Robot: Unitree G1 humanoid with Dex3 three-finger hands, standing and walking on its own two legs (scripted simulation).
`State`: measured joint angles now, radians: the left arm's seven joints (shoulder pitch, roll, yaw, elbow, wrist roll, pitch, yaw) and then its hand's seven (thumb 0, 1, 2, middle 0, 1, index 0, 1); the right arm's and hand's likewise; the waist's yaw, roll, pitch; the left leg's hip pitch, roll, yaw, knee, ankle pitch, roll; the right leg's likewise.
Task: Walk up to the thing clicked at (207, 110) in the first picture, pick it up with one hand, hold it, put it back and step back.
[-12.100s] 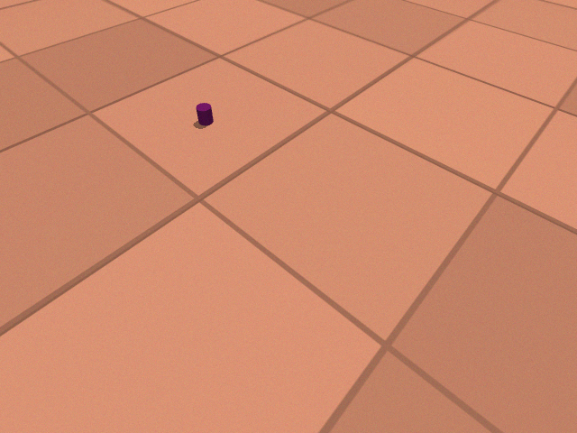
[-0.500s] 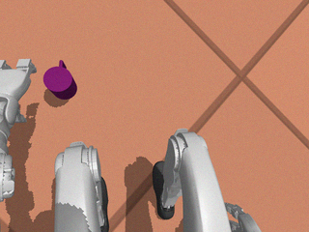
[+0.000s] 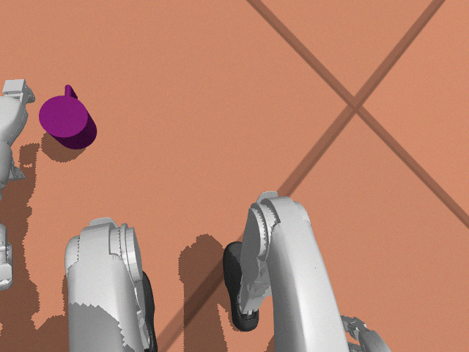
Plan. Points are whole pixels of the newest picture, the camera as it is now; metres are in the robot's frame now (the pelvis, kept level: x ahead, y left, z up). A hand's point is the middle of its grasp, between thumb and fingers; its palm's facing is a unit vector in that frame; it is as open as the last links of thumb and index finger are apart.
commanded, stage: rise first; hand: left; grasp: from above
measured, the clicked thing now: (70, 116) +0.55 +0.24 -0.31
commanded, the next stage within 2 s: approach in 1.64 s
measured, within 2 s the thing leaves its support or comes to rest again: neither
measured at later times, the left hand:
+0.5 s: hand (15, 133) +0.47 +0.29 -0.19, palm faces -0.45 -0.05 -0.89, open 14.1 cm
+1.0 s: hand (22, 127) +0.49 +0.28 -0.19, palm faces -0.46 -0.05 -0.89, open 13.9 cm
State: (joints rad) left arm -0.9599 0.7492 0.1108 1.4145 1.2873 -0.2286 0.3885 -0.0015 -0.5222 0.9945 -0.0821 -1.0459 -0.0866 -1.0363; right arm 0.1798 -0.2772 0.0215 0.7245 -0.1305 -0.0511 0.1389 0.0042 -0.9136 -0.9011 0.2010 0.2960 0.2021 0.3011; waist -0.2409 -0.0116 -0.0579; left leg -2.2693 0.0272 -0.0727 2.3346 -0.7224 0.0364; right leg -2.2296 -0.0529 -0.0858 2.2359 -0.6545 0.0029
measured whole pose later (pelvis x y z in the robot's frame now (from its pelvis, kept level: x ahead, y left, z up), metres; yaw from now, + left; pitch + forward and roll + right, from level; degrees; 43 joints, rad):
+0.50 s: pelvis +0.00 +0.00 -0.01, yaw -1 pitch +36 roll -8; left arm -1.01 0.78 0.10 1.45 1.29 -0.22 0.37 0.00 -0.54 1.02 -0.10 -1.04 -0.08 -1.06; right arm 0.19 -0.29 0.05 0.71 -0.13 -0.06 0.15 0.00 -0.92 -0.90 0.20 0.30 0.20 0.30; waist -0.27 -0.01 -0.03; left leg -2.30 0.03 -0.08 2.37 -0.71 0.04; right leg -2.25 -0.05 -0.09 2.26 -0.64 0.01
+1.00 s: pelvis -0.01 +0.00 -0.02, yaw -2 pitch +35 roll -9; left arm -1.06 0.83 0.10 1.49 1.29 -0.22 0.36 0.00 -0.51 1.00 -0.14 -1.01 -0.12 -1.03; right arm 0.19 -0.29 0.09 0.70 -0.13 -0.06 0.16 0.00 -0.92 -0.90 0.20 0.30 0.20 0.30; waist -0.30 -0.01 -0.01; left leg -2.32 0.03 -0.10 2.40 -0.71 0.04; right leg -2.27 -0.05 -0.11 2.28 -0.63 0.00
